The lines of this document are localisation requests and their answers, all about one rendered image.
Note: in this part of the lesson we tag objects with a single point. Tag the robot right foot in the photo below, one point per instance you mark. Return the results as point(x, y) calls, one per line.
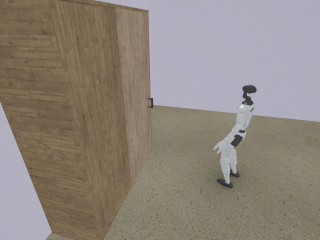
point(234, 174)

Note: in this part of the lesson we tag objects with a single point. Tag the wardrobe door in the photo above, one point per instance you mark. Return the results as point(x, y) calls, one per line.
point(87, 41)
point(133, 43)

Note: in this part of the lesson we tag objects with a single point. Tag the left robot hand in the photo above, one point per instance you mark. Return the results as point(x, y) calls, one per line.
point(221, 146)

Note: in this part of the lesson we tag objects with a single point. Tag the robot foot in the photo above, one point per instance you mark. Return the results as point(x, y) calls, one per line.
point(223, 182)
point(234, 174)

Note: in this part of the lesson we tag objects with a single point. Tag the robot left upper arm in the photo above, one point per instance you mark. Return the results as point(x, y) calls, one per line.
point(242, 110)

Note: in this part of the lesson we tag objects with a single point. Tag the left robot forearm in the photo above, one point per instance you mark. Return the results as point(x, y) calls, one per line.
point(234, 132)

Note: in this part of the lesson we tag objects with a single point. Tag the robot left foot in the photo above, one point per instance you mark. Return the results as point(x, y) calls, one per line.
point(223, 182)

